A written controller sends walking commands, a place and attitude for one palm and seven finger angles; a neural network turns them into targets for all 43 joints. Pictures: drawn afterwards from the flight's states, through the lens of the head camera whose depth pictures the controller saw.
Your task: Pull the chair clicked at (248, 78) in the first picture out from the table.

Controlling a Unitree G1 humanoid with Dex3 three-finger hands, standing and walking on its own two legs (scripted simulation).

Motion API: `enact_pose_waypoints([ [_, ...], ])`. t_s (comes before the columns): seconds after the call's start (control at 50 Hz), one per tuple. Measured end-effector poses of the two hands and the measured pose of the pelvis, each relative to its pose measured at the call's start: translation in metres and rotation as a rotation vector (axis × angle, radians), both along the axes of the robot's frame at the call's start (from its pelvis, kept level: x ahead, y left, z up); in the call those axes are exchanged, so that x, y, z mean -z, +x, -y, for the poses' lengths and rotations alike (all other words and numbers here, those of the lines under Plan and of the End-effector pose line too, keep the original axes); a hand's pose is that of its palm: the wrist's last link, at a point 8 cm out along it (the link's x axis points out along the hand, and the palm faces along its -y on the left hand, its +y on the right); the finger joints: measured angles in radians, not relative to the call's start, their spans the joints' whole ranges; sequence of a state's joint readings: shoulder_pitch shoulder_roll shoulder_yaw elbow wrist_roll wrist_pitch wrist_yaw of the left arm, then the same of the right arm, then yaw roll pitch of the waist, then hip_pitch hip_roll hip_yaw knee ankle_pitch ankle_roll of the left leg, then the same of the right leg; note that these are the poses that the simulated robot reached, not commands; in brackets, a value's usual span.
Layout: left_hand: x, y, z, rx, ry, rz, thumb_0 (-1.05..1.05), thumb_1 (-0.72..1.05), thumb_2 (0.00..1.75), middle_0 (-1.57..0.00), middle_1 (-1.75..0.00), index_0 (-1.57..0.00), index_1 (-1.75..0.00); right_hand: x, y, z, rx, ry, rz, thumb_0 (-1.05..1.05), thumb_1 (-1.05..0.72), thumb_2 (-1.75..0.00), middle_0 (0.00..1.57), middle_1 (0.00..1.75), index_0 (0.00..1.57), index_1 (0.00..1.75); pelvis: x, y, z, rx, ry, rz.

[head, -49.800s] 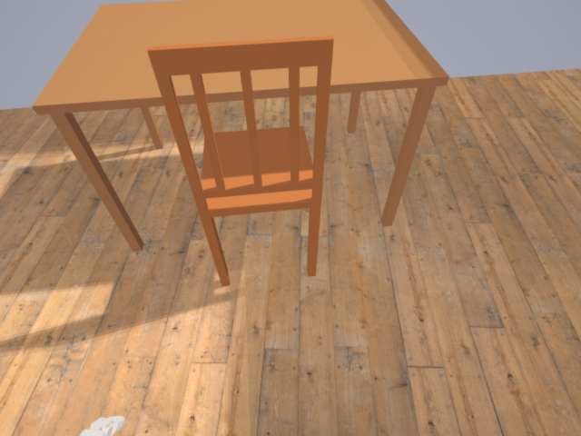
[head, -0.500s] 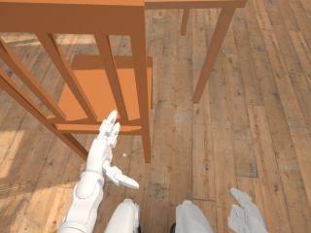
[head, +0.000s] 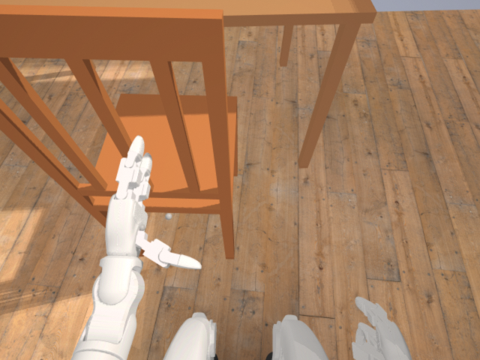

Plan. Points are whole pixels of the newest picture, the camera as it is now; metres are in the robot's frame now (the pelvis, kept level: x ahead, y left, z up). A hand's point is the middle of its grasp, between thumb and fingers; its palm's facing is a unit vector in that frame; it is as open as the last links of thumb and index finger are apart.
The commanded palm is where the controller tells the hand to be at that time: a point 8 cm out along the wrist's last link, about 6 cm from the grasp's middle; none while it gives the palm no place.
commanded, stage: aim the fingers beside a spindle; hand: left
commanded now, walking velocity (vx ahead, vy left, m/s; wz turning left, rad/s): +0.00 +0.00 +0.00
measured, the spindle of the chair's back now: (122, 140) +0.48 +0.23 +0.05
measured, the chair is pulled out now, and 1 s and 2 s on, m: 0.17 0.17 0.17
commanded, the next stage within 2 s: push the fingers through the gap in 0.28 s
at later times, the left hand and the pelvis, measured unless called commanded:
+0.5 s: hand (188, 235) +0.32 +0.10 -0.01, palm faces -0.12 -0.99 +0.01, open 16.9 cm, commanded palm +0.31 +0.16 +0.02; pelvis +0.00 +0.00 +0.00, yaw +0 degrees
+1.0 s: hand (180, 188) +0.38 +0.11 +0.05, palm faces -0.02 -1.00 -0.03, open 16.9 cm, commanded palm +0.36 +0.16 +0.02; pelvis +0.00 +0.01 +0.00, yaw -1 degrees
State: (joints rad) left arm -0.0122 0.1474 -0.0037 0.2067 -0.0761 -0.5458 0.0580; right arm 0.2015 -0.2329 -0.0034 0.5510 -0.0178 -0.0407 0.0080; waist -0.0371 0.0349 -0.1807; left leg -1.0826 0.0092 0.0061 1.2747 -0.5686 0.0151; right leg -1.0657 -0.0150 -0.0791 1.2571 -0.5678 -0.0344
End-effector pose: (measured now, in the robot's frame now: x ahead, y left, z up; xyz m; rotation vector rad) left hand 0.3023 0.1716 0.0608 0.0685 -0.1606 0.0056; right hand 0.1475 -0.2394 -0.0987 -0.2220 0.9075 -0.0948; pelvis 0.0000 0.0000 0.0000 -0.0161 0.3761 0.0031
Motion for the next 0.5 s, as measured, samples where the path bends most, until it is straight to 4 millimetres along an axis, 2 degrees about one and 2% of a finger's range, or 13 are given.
enact_pose_waypoints([
  [0.04,0.011,0.009,-0.004,0.001,0.013,-0.053,-0.02,-0.50,0.30,-0.06,-0.08,-0.06,-0.09,0.003,0.000,-0.001,-0.012,0.014,-0.009,0.01,-0.91,-0.89,0.20,0.30,0.20,0.30,0.002,-0.002,0.000,-0.005,-0.002,0.000],
  [0.08,0.034,0.013,0.000,0.036,-0.002,-0.173,-0.01,-0.50,0.30,-0.06,-0.08,-0.06,-0.08,0.005,0.000,-0.002,-0.011,0.024,-0.014,0.01,-0.91,-0.89,0.20,0.30,0.20,0.30,0.003,-0.004,0.000,-0.007,-0.002,-0.001],
  [0.12,0.058,0.008,0.012,0.087,-0.033,-0.295,-0.01,-0.50,0.30,-0.06,-0.08,-0.06,-0.08,0.004,0.000,-0.002,-0.001,0.024,-0.013,0.01,-0.91,-0.89,0.20,0.30,0.20,0.30,0.003,-0.004,0.000,-0.004,-0.003,-0.007],
  [0.16,0.069,-0.001,0.024,0.129,-0.065,-0.354,-0.02,-0.50,0.30,-0.06,-0.08,-0.06,-0.08,0.002,0.000,-0.001,0.015,0.014,-0.003,0.01,-0.91,-0.89,0.20,0.30,0.20,0.30,0.003,-0.003,-0.001,0.002,-0.002,-0.015],
  [0.18,0.068,-0.005,0.028,0.137,-0.076,-0.348,-0.02,-0.50,0.30,-0.06,-0.08,-0.06,-0.08,0.000,0.000,0.000,0.024,0.007,0.003,0.01,-0.90,-0.89,0.20,0.30,0.20,0.30,0.002,-0.003,-0.001,0.006,-0.001,-0.016],
  [0.22,0.052,-0.010,0.030,0.123,-0.083,-0.274,-0.02,-0.50,0.30,-0.06,-0.08,-0.06,-0.08,-0.003,-0.001,0.001,0.036,-0.004,0.013,0.01,-0.91,-0.89,0.20,0.30,0.20,0.30,0.001,-0.001,-0.001,0.012,0.003,-0.014],
  [0.3,0.007,-0.005,0.010,0.018,-0.032,-0.046,-0.02,-0.50,0.30,-0.07,-0.08,-0.07,-0.09,-0.002,-0.001,0.000,0.020,-0.001,0.007,0.01,-0.91,-0.89,0.20,0.30,0.20,0.30,-0.001,0.001,0.000,0.010,0.005,-0.003],
  [0.34,0.001,0.004,-0.002,-0.016,0.003,-0.010,-0.02,-0.50,0.30,-0.07,-0.08,-0.07,-0.09,0.001,-0.001,-0.001,0.001,0.009,-0.004,0.01,-0.91,-0.89,0.20,0.30,0.20,0.30,0.000,0.000,0.001,0.002,0.002,-0.002],
  [0.4,0.023,0.014,-0.005,0.006,0.009,-0.124,-0.01,-0.50,0.30,-0.06,-0.08,-0.06,-0.08,0.005,-0.001,-0.002,-0.011,0.026,-0.022,0.01,-0.91,-0.89,0.20,0.30,0.20,0.30,0.002,-0.002,0.002,-0.005,0.000,-0.002],
  [0.46,0.058,0.010,0.008,0.086,-0.033,-0.303,-0.01,-0.50,0.30,-0.06,-0.08,-0.06,-0.08,0.004,-0.001,-0.001,0.000,0.020,-0.023,0.01,-0.91,-0.89,0.20,0.30,0.20,0.30,0.002,-0.002,0.001,-0.004,-0.002,-0.010],
  [0.5,0.068,0.004,0.018,0.123,-0.057,-0.347,-0.02,-0.50,0.30,-0.06,-0.08,-0.06,-0.08,0.002,-0.001,0.002,0.018,0.003,-0.015,0.01,-0.90,-0.89,0.20,0.30,0.20,0.30,0.002,-0.001,0.000,0.001,-0.003,-0.015],
])
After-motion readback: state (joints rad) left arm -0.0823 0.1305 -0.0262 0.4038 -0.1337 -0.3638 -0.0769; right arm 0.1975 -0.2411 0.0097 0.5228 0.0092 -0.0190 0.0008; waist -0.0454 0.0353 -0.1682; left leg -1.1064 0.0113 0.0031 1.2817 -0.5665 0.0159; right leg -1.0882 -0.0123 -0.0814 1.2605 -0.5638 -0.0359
